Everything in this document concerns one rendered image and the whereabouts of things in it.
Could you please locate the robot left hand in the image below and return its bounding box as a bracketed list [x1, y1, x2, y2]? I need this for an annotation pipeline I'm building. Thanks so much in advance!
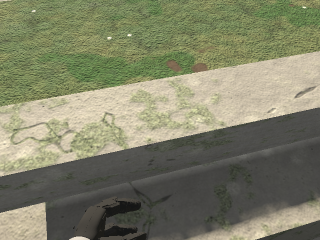
[73, 196, 147, 240]

